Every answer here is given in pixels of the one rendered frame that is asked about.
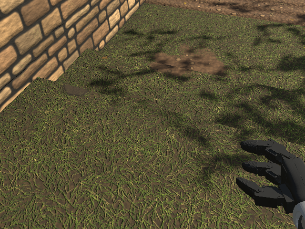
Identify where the robot right forearm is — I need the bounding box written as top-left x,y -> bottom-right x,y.
293,200 -> 305,229

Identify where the right robot hand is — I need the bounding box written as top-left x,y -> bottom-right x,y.
235,138 -> 305,214

